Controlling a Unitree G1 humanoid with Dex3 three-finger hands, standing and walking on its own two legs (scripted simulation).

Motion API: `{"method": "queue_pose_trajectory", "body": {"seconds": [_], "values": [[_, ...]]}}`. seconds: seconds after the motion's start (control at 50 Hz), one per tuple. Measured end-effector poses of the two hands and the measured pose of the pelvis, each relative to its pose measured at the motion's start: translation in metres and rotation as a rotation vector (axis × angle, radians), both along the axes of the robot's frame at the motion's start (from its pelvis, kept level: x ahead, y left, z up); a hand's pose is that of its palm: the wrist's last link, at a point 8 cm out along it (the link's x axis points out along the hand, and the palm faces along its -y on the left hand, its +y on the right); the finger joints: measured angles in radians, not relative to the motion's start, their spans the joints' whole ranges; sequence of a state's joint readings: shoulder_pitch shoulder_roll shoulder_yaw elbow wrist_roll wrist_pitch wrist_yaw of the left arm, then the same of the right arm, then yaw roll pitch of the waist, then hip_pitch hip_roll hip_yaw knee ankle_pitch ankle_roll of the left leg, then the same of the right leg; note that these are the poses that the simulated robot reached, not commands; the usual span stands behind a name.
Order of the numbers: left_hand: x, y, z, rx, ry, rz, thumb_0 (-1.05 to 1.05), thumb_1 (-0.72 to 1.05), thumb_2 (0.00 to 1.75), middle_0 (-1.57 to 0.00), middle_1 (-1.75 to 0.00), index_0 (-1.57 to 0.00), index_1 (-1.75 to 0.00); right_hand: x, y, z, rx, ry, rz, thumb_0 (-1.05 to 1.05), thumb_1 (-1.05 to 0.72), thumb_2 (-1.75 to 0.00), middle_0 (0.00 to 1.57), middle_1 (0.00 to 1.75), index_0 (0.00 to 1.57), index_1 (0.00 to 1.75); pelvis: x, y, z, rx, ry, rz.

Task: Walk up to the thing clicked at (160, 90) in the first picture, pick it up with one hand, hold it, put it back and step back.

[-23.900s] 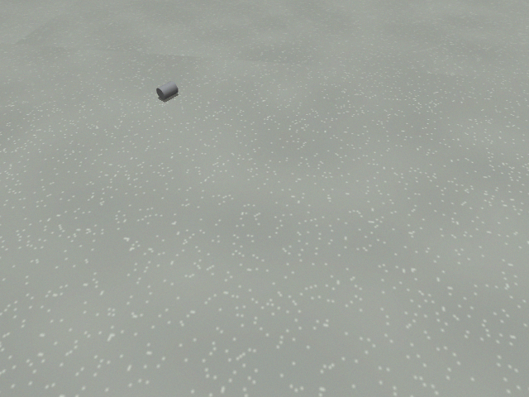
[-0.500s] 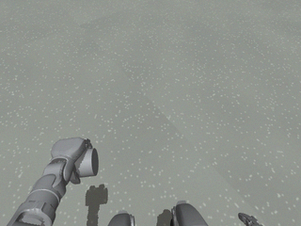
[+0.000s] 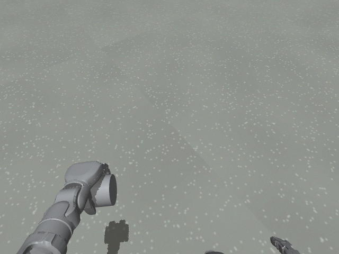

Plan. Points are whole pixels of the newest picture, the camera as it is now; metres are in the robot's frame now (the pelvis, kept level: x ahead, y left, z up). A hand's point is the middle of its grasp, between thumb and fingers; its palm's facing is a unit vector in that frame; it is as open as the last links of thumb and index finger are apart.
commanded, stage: hold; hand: left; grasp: from above
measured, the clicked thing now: (92, 191) +0.32 +0.22 -0.10
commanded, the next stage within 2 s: crouch in 1.76 s
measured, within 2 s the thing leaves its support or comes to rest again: neither
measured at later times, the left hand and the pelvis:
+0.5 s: hand (85, 185) +0.31 +0.22 -0.04, palm faces -0.48 -0.03 -0.88, open 11.0 cm; pelvis +0.01 +0.00 +0.02, yaw +0 degrees
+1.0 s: hand (85, 193) +0.28 +0.21 -0.02, palm faces -0.46 -0.04 -0.89, open 11.0 cm; pelvis -0.01 +0.00 +0.02, yaw +0 degrees
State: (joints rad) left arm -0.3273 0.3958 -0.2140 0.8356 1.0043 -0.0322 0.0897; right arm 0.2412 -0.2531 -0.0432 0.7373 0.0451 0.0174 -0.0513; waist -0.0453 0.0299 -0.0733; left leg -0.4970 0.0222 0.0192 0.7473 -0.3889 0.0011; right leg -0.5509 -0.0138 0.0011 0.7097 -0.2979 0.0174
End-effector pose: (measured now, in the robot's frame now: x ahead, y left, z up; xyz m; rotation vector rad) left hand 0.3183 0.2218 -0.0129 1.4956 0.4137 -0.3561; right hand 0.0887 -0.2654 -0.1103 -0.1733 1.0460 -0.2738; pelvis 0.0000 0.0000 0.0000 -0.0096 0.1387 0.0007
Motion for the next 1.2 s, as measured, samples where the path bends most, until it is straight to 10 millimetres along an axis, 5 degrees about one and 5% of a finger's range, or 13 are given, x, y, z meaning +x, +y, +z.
{"method": "queue_pose_trajectory", "body": {"seconds": [0.36, 1.2], "values": [[0.005, 0.001, 0.026, 0.000, 0.009, -0.025, 0.00, -0.16, 0.47, -0.79, -0.24, -0.79, -0.31, 0.023, 0.003, 0.016, 0.011, -0.034, 0.002, 0.01, -0.90, -0.89, 0.20, 0.30, 0.20, 0.30, 0.013, 0.003, 0.012, 0.003, -0.048, -0.007], [-0.034, -0.010, 0.059, -0.014, -0.008, -0.048, 0.00, -0.15, 0.46, -0.78, -0.24, -0.78, -0.31, 0.037, 0.007, 0.031, 0.030, -0.133, 0.060, 0.01, -0.90, -0.89, 0.20, 0.30, 0.20, 0.30, -0.012, -0.005, 0.023, 0.016, -0.140, -0.008]]}}
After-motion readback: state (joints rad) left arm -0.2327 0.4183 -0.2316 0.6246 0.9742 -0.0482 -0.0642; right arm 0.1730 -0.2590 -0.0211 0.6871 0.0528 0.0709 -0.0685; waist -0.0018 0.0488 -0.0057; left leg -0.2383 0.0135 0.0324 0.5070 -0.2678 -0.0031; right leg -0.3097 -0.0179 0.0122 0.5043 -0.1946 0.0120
